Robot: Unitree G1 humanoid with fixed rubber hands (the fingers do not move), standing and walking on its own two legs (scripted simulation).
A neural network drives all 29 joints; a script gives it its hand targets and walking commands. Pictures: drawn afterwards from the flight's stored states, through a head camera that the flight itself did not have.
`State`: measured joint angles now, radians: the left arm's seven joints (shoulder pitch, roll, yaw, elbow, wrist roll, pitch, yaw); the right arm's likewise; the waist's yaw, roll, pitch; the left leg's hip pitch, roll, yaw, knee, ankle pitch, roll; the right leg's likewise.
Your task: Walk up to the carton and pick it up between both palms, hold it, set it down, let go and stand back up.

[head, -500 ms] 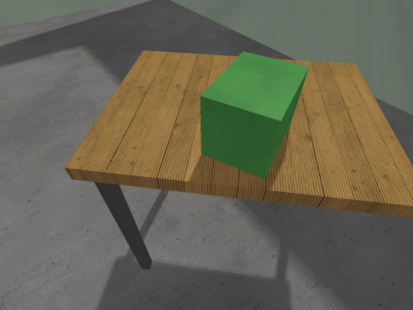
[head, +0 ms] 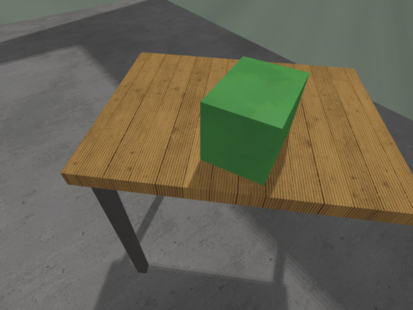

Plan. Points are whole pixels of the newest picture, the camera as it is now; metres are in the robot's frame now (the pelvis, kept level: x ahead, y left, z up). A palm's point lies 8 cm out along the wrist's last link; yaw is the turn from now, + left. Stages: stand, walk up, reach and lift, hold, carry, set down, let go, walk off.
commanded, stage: walk up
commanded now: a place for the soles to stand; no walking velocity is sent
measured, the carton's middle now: (253, 117) +0.54 -0.08 +0.10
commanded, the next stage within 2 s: none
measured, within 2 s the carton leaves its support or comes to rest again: neither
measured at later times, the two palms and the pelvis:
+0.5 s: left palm (141, 305) +0.17 +0.14 -0.11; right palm out of the picture +0.08 -0.37 -0.13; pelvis +0.05 -0.10 -0.01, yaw -2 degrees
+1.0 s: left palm out of the picture +0.16 +0.16 -0.10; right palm out of the picture +0.17 -0.36 -0.10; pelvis +0.06 -0.10 +0.00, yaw +0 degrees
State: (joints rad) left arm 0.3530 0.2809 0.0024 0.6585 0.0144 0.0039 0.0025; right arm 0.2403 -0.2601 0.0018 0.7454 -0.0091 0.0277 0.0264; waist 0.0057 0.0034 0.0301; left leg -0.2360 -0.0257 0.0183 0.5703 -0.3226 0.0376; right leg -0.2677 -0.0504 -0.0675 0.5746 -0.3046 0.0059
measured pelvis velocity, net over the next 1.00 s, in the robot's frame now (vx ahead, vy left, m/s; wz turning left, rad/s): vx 0.06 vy -0.10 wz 0.01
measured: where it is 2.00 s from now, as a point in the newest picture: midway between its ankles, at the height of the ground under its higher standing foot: outside the picture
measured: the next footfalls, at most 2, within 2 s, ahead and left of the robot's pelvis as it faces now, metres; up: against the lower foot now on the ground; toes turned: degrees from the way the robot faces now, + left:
right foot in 0.30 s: +0.10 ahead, -0.19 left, +0.00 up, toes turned -4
left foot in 0.56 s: +0.10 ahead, +0.03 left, +0.00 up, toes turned +1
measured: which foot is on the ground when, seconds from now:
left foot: down 0.00-0.30, up 0.32-0.54, down 0.56-1.00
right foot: down 0.00-0.00, up 0.02-0.28, down 0.30-1.00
